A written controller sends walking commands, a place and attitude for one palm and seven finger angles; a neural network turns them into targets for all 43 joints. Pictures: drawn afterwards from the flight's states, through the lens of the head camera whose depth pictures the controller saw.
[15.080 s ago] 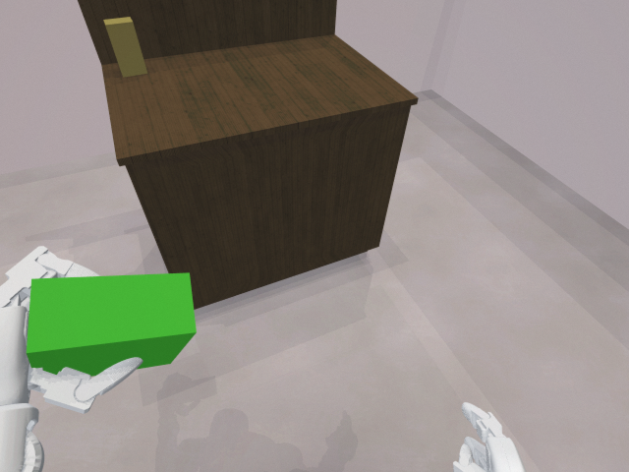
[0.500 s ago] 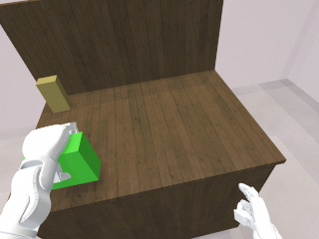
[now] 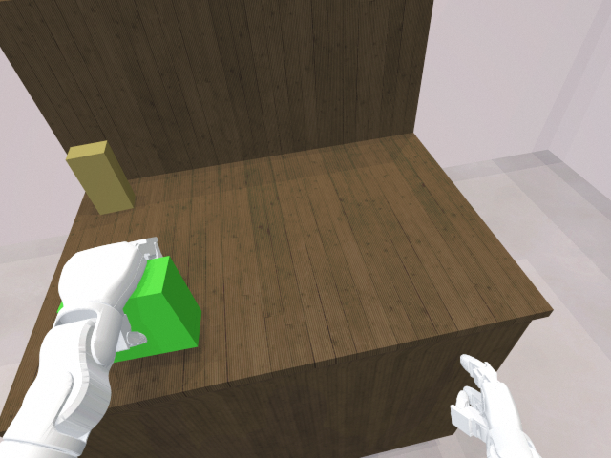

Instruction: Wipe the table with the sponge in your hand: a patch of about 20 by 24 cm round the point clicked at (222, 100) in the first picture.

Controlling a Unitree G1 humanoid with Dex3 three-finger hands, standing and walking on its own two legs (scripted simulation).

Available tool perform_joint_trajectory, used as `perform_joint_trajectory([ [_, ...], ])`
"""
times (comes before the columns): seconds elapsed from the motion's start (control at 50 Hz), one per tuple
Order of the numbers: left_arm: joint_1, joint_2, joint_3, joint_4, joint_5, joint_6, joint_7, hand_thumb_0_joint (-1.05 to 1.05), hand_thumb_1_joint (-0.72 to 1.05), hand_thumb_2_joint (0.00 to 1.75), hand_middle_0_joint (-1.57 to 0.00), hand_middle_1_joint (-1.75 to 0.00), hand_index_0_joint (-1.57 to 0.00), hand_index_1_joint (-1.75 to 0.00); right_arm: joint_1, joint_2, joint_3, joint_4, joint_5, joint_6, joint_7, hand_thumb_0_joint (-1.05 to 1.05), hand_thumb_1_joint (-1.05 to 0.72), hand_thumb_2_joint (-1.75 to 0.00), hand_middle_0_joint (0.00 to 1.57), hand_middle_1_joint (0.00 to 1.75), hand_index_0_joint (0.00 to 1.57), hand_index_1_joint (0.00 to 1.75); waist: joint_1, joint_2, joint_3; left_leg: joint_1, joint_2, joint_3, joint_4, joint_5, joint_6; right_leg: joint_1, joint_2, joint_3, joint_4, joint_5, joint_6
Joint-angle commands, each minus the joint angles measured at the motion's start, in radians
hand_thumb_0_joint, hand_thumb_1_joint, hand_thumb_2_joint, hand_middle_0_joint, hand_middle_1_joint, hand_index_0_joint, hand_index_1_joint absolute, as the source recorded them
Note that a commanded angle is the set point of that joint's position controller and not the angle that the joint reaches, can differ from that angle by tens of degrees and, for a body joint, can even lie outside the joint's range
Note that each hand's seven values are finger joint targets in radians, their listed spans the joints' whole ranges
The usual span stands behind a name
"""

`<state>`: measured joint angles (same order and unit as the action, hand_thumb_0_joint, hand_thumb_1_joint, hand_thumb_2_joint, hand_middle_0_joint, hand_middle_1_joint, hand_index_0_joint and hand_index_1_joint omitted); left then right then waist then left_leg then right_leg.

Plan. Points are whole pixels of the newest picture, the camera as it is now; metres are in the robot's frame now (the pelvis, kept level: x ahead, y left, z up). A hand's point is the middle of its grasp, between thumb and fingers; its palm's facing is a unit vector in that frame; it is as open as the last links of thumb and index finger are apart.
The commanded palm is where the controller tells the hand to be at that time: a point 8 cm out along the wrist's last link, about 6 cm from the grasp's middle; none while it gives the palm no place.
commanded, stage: move the sponge above the wiping area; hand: left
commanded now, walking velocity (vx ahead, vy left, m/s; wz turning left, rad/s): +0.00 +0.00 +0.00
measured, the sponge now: (145, 320) +0.25 +0.27 +0.05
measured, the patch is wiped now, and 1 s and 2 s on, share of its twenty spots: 0.00 0.00 0.00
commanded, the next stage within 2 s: lower the sponge onto the table in 1.06 s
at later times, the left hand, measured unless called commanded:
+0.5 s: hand (137, 293) +0.27 +0.28 +0.09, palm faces +0.00 -0.08 -1.00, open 10.3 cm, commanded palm +0.24 +0.28 +0.16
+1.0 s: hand (126, 290) +0.26 +0.29 +0.10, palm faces +0.03 -0.08 -1.00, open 10.3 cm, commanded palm +0.24 +0.28 +0.17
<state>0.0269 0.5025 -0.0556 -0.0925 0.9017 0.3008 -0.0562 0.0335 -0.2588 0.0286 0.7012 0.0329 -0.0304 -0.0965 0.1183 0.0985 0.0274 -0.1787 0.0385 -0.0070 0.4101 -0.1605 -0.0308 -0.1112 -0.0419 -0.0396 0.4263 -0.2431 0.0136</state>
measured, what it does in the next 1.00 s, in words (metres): stands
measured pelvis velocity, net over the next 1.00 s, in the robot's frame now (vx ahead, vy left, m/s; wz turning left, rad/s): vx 0.01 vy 0.00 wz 0.00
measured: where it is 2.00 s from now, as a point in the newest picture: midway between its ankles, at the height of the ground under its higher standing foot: outside the picture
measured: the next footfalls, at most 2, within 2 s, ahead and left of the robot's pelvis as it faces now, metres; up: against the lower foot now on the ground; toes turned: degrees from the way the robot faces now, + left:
none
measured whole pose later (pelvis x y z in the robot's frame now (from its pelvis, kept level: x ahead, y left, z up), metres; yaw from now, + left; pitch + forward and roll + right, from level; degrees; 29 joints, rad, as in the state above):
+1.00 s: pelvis +0.01 +0.00 +0.00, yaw +0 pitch -3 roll +0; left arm 0.02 0.50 -0.03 -0.07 0.91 0.31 -0.04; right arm 0.05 -0.26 0.02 0.70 0.03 -0.02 -0.09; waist 0.12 0.10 0.02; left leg -0.19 0.04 -0.01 0.42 -0.18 -0.03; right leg -0.11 -0.04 -0.04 0.42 -0.25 0.01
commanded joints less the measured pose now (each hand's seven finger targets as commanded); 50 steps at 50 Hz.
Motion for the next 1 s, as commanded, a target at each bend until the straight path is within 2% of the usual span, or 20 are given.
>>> perform_joint_trajectory([
  [0.0,-0.325,0.307,0.228,-0.204,0.043,-0.009,0.079,0.0,0.1,1.3,-1.2,-1.6,-1.2,-1.6,-0.222,-0.094,-0.03,-0.163,-0.006,-0.055,-0.003,0.0,-0.9,-0.9,0.2,0.3,0.2,0.3,0.017,0.008,-0.23,0.139,-0.053,-0.022,-0.048,0.122,0.048,-0.031,0.058,0.056,-0.083,0.093,-0.083],
  [0.02,-0.313,0.256,0.188,-0.191,0.042,-0.002,0.079,0.0,0.1,1.3,-1.2,-1.6,-1.2,-1.6,-0.218,-0.088,-0.026,-0.171,-0.008,-0.053,-0.001,0.0,-0.9,-0.9,0.2,0.3,0.2,0.3,0.018,0.004,-0.244,0.132,-0.058,-0.013,-0.04,0.142,0.051,-0.02,0.053,0.025,-0.078,0.113,-0.08],
  [0.08,-0.289,0.248,0.183,-0.165,0.039,0.013,0.079,0.0,0.1,1.3,-1.2,-1.6,-1.2,-1.6,-0.21,-0.092,-0.031,-0.165,-0.005,-0.042,0.006,0.0,-0.9,-0.9,0.2,0.3,0.2,0.3,0.011,-0.015,-0.23,0.125,-0.054,-0.013,-0.041,0.155,0.046,-0.026,0.046,0.033,-0.08,0.129,-0.073],
  [0.1,-0.279,0.296,0.234,-0.162,0.037,0.018,0.083,0.0,0.1,1.3,-1.2,-1.6,-1.2,-1.6,-0.227,-0.098,-0.03,-0.159,-0.003,-0.042,0.006,0.0,-0.9,-0.9,0.2,0.3,0.2,0.3,0.018,-0.005,-0.223,0.123,-0.055,-0.017,-0.045,0.139,0.045,-0.024,0.056,0.055,-0.081,0.109,-0.081],
  [0.12,-0.286,0.207,0.149,-0.164,0.035,0.027,0.071,0.0,0.1,1.3,-1.2,-1.6,-1.2,-1.6,-0.23,-0.088,-0.022,-0.174,-0.003,-0.039,0.009,0.0,-0.9,-0.9,0.2,0.3,0.2,0.3,0.012,0.008,-0.213,0.113,-0.058,-0.01,-0.046,0.136,0.048,-0.029,0.052,0.014,-0.08,0.112,-0.076],
  [0.22,-0.323,0.189,0.11,-0.15,0.039,0.019,0.048,0.0,0.1,1.3,-1.2,-1.6,-1.2,-1.6,-0.219,-0.091,-0.024,-0.175,-0.001,-0.044,0.003,0.0,-0.9,-0.9,0.2,0.3,0.2,0.3,-0.004,-0.029,-0.21,0.119,-0.057,-0.009,-0.043,0.094,0.056,-0.054,0.054,0.013,-0.087,0.082,-0.071],
  [0.3,-0.376,0.259,0.165,-0.161,0.054,-0.016,0.061,0.0,0.1,1.3,-1.2,-1.6,-1.2,-1.6,-0.216,-0.093,-0.028,-0.164,-0.002,-0.05,-0.004,0.0,-0.9,-0.9,0.2,0.3,0.2,0.3,-0.004,-0.002,-0.218,0.135,-0.057,-0.016,-0.046,0.076,0.053,-0.059,0.057,0.047,-0.093,0.059,-0.077],
  [0.36,-0.415,0.243,0.154,-0.09,0.066,-0.029,0.075,0.0,0.1,1.3,-1.2,-1.6,-1.2,-1.6,-0.191,-0.095,-0.032,-0.148,-0.005,-0.051,-0.013,0.0,-0.9,-0.9,0.2,0.3,0.2,0.3,-0.009,-0.046,-0.22,0.133,-0.061,-0.01,-0.033,0.094,0.054,-0.073,0.053,0.03,-0.099,0.073,-0.072],
  [0.4,-0.409,0.29,0.201,-0.11,0.066,-0.032,0.092,0.0,0.1,1.3,-1.2,-1.6,-1.2,-1.6,-0.205,-0.098,-0.034,-0.146,-0.004,-0.05,-0.013,0.0,-0.9,-0.9,0.2,0.3,0.2,0.3,0.002,0.007,-0.229,0.138,-0.061,-0.015,-0.04,0.095,0.049,-0.057,0.058,0.054,-0.096,0.069,-0.081],
  [0.42,-0.428,0.219,0.141,-0.122,0.06,-0.032,0.092,0.0,0.1,1.3,-1.2,-1.6,-1.2,-1.6,-0.202,-0.085,-0.03,-0.16,-0.004,-0.053,-0.011,0.0,-0.9,-0.9,0.2,0.3,0.2,0.3,-0.003,0.004,-0.255,0.142,-0.063,-0.005,-0.035,0.112,0.054,-0.047,0.053,0.018,-0.089,0.09,-0.077],
  [0.5,-0.38,0.285,0.209,-0.105,0.053,-0.015,0.1,0.0,0.1,1.3,-1.2,-1.6,-1.2,-1.6,-0.212,-0.098,-0.036,-0.15,-0.003,-0.05,-0.008,0.0,-0.9,-0.9,0.2,0.3,0.2,0.3,0.009,0.0,-0.246,0.14,-0.062,-0.015,-0.034,0.131,0.05,-0.039,0.055,0.051,-0.088,0.106,-0.079],
  [0.52,-0.386,0.219,0.149,-0.099,0.049,-0.007,0.093,0.0,0.1,1.3,-1.2,-1.6,-1.2,-1.6,-0.208,-0.09,-0.031,-0.159,-0.001,-0.049,-0.005,0.0,-0.9,-0.9,0.2,0.3,0.2,0.3,0.0,0.003,-0.251,0.129,-0.062,-0.005,-0.035,0.13,0.052,-0.034,0.051,0.016,-0.084,0.11,-0.074],
  [0.6,-0.34,0.254,0.177,-0.1,0.043,0.013,0.069,0.0,0.1,1.3,-1.2,-1.6,-1.2,-1.6,-0.223,-0.101,-0.032,-0.159,0.002,-0.044,0.0,0.0,-0.9,-0.9,0.2,0.3,0.2,0.3,0.007,-0.029,-0.228,0.126,-0.062,-0.015,-0.035,0.127,0.052,-0.04,0.053,0.045,-0.083,0.11,-0.074],
  [0.62,-0.335,0.186,0.115,-0.115,0.036,0.014,0.059,0.0,0.1,1.3,-1.2,-1.6,-1.2,-1.6,-0.213,-0.092,-0.029,-0.173,0.002,-0.045,0.003,0.0,-0.9,-0.9,0.2,0.3,0.2,0.3,-0.002,-0.025,-0.239,0.122,-0.059,-0.003,-0.032,0.136,0.057,-0.033,0.048,0.011,-0.077,0.129,-0.068],
  [0.76,-0.336,0.27,0.188,-0.123,0.052,-0.006,0.053,0.0,0.1,1.3,-1.2,-1.6,-1.2,-1.6,-0.194,-0.102,-0.033,-0.165,-0.004,-0.04,0.001,0.0,-0.9,-0.9,0.2,0.3,0.2,0.3,0.002,-0.058,-0.237,0.128,-0.06,-0.014,-0.02,0.159,0.057,-0.041,0.047,0.031,-0.078,0.153,-0.068],
  [0.8,-0.339,0.313,0.234,-0.197,0.051,-0.019,0.067,0.0,0.1,1.3,-1.2,-1.6,-1.2,-1.6,-0.214,-0.1,-0.034,-0.171,-0.006,-0.044,-0.001,0.0,-0.9,-0.9,0.2,0.3,0.2,0.3,0.015,-0.003,-0.264,0.154,-0.061,-0.016,-0.017,0.182,0.056,-0.022,0.052,0.054,-0.073,0.174,-0.078],
  [0.82,-0.312,0.251,0.19,-0.198,0.044,-0.02,0.068,0.0,0.1,1.3,-1.2,-1.6,-1.2,-1.6,-0.198,-0.088,-0.034,-0.18,-0.008,-0.049,0.001,0.0,-0.9,-0.9,0.2,0.3,0.2,0.3,0.01,-0.005,-0.282,0.154,-0.062,-0.003,-0.005,0.209,0.061,-0.01,0.048,0.023,-0.065,0.206,-0.073],
  [0.9,-0.287,0.281,0.224,-0.206,0.033,-0.013,0.078,0.0,0.1,1.3,-1.2,-1.6,-1.2,-1.6,-0.212,-0.095,-0.033,-0.17,-0.004,-0.047,0.006,0.0,-0.9,-0.9,0.2,0.3,0.2,0.3,0.011,0.007,-0.237,0.149,-0.057,-0.021,-0.019,0.207,0.05,-0.029,0.055,0.048,-0.073,0.192,-0.078],
  [0.92,-0.293,0.215,0.16,-0.199,0.034,-0.007,0.072,0.0,0.1,1.3,-1.2,-1.6,-1.2,-1.6,-0.203,-0.088,-0.031,-0.175,-0.004,-0.047,0.008,0.0,-0.9,-0.9,0.2,0.3,0.2,0.3,0.003,0.022,-0.236,0.139,-0.055,-0.011,-0.018,0.199,0.052,-0.032,0.05,0.011,-0.071,0.181,-0.073],
  [0.98,-0.31,0.221,0.142,-0.171,0.041,0.006,0.064,0.0,0.1,1.3,-1.2,-1.6,-1.2,-1.6,-0.196,-0.098,-0.033,-0.166,-0.001,-0.045,0.007,0.0,-0.9,-0.9,0.2,0.3,0.2,0.3,-0.005,-0.013,-0.216,0.133,-0.055,-0.02,-0.028,0.168,0.051,-0.053,0.047,0.025,-0.083,0.152,-0.068],
])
